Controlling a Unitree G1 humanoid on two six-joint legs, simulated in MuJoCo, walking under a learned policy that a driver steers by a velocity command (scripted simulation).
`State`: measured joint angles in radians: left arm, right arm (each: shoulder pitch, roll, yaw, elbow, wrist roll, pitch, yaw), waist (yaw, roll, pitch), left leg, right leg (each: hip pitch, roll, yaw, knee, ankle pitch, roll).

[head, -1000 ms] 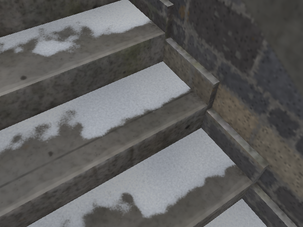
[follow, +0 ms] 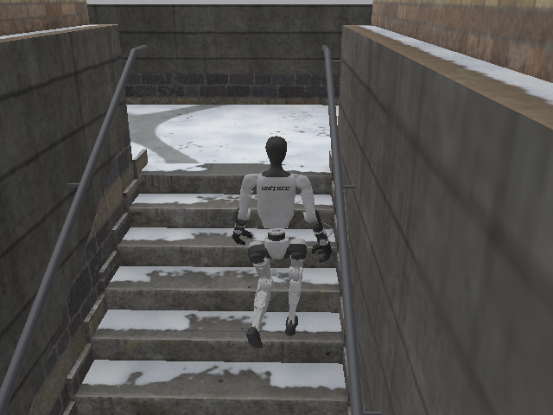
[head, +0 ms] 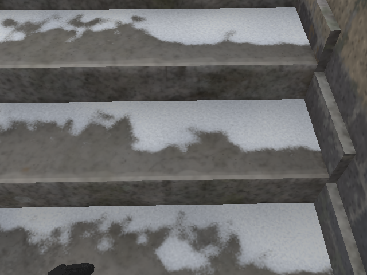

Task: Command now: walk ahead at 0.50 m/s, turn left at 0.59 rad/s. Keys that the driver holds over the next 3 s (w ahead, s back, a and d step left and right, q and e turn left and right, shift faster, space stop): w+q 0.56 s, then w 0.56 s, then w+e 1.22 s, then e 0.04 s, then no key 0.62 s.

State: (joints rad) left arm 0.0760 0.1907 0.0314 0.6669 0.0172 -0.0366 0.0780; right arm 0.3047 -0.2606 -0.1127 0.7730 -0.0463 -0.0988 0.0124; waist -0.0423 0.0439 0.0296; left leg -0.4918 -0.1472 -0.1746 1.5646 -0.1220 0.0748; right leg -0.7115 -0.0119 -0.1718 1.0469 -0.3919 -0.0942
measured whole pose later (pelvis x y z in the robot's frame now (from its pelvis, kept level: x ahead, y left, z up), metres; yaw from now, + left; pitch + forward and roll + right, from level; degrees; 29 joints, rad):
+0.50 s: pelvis +0.31 +0.05 +0.12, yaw +16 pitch +2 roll +4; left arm 0.44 0.18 0.04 0.85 -0.02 -0.08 0.02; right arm 0.07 -0.16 -0.02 0.61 -0.02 0.06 0.03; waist -0.02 0.02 0.06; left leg -0.79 -0.14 0.16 1.18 -0.43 0.17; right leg -0.13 -0.16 -0.14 0.95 -0.13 -0.02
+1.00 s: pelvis +0.64 +0.10 +0.30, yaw +23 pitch +2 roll -3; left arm 0.17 0.14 0.01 0.72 0.02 -0.05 0.03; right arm 0.35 -0.23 -0.07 0.83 -0.06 -0.09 0.03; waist -0.02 0.07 -0.01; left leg -0.43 -0.12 -0.19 1.46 -0.10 0.10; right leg -0.68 0.04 -0.16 1.08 -0.44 -0.10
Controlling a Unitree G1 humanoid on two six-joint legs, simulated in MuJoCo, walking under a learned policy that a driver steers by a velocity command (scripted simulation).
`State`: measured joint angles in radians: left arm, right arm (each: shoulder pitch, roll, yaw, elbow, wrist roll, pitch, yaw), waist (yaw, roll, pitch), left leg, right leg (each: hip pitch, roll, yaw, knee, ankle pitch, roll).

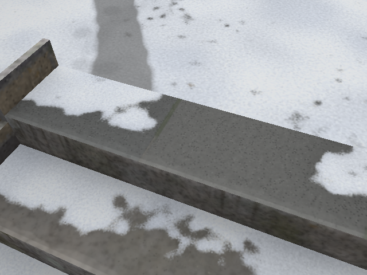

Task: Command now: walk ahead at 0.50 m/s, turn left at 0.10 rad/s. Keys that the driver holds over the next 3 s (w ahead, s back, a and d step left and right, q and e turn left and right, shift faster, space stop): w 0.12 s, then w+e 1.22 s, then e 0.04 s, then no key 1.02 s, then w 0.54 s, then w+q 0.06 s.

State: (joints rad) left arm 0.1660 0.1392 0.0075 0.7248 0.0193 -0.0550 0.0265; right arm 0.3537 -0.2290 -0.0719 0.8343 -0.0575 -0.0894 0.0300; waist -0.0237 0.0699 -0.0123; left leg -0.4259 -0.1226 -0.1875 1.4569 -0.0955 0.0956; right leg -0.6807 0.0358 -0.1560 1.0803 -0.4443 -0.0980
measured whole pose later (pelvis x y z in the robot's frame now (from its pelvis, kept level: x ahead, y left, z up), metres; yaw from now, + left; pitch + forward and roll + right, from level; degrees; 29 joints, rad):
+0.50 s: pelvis +0.32 +0.03 +0.13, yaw -8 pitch +4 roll +2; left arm 0.48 0.14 0.07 0.91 0.00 -0.11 -0.03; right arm 0.04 -0.10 0.00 0.59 -0.02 -0.03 0.00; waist 0.03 -0.01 -0.01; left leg -0.83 0.03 0.17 1.17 -0.40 0.09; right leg -0.25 0.01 0.13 1.10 -0.15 -0.08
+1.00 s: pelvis +0.61 -0.08 +0.25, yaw -24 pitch +3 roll -2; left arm 0.02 0.11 0.00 0.59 0.00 0.02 -0.02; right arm 0.49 -0.14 -0.03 0.96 0.01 -0.09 -0.02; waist -0.01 -0.01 0.01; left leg 0.03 0.18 0.28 0.57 -0.19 -0.02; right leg -0.90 0.05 -0.21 1.27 -0.45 -0.21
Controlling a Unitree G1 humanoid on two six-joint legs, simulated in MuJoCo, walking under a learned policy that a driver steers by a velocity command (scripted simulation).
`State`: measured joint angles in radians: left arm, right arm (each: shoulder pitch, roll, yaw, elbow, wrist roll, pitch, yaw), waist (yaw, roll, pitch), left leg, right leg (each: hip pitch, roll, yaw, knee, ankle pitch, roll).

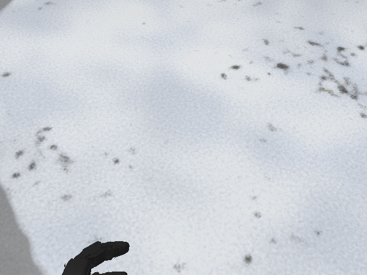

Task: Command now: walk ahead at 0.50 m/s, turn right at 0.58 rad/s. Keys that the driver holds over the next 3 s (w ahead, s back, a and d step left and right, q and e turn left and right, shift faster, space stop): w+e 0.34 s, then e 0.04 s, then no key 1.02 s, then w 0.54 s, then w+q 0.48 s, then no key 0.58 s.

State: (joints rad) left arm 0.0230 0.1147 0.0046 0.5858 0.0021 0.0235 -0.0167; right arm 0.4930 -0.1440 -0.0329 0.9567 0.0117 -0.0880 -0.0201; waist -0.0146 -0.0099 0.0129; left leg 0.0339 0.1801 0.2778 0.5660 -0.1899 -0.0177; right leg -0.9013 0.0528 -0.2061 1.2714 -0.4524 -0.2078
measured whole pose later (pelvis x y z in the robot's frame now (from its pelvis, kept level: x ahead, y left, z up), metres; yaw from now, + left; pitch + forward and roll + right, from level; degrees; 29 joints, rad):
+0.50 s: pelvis +0.31 -0.02 +0.13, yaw -18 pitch +4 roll +0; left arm 0.49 0.25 0.08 0.80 0.01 -0.07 0.03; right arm -0.02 -0.20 0.01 0.61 -0.03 -0.06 0.02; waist 0.13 0.03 0.00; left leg -0.67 -0.01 0.02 0.59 0.01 0.04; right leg 0.01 0.16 0.22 0.38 -0.40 -0.13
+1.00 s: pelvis +0.41 -0.03 +0.13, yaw -21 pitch +0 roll +1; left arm 0.28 0.17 0.00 0.79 0.03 0.01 0.02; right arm 0.32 -0.21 -0.02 0.77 -0.01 0.00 -0.01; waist -0.01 0.01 -0.04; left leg -0.34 -0.05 0.07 0.50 -0.20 0.06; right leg -0.27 0.02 0.04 0.54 -0.25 -0.03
